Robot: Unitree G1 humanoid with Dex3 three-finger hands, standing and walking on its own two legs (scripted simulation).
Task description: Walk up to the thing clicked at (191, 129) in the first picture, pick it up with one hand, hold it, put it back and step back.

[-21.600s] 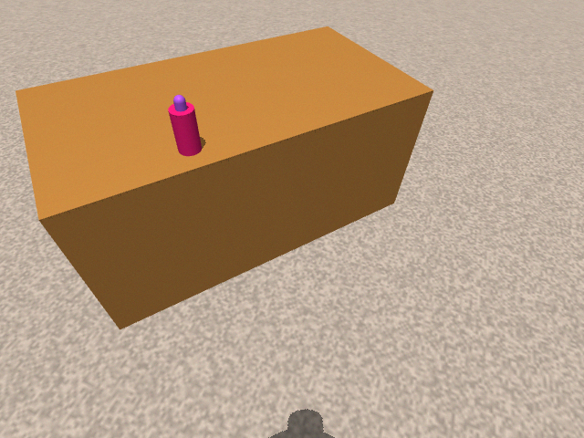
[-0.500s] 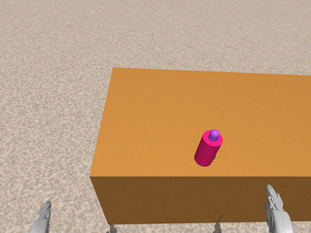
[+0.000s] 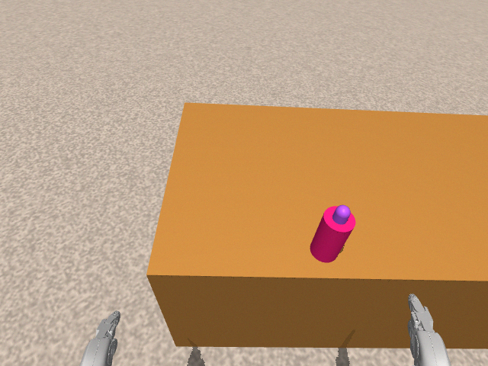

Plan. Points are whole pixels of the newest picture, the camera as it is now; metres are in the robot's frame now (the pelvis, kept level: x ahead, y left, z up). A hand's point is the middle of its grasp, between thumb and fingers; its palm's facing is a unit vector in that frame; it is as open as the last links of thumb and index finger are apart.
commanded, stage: home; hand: right
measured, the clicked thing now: (333, 230) +0.43 -0.22 -0.09
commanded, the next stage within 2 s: none
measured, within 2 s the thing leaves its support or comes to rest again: neither
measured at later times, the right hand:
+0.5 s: hand (344, 351) +0.19 -0.18 -0.09, palm faces +0.09 +0.97 -0.23, open 17.5 cm
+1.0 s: hand out of the picture +0.07 -0.28 -0.14, palm faces -0.07 +0.92 -0.39, open 17.4 cm
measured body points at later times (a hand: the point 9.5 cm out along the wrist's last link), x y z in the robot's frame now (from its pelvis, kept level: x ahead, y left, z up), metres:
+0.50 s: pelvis +0.01 +0.00 +0.00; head +0.03 +0.00 +0.45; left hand +0.16 +0.23 -0.10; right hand +0.18 -0.23 -0.07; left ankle -0.03 +0.12 -0.74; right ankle +0.05 -0.14 -0.74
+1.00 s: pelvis +0.01 -0.02 +0.01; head +0.00 -0.01 +0.46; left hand +0.07 +0.30 -0.12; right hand +0.08 -0.33 -0.12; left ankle -0.03 +0.12 -0.74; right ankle +0.05 -0.14 -0.74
